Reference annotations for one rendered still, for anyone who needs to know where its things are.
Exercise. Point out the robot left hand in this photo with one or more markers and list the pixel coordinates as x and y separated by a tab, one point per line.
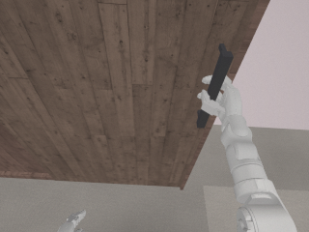
72	222

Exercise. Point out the wardrobe door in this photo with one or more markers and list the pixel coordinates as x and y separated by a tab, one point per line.
105	91
14	157

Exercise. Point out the right robot upper arm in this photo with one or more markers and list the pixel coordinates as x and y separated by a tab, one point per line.
263	218

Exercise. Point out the robot right forearm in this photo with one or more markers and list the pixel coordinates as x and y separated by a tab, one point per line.
252	187

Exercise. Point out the robot right hand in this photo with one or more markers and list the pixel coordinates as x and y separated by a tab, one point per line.
226	104

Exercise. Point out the handle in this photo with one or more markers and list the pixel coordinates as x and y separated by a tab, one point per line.
222	66

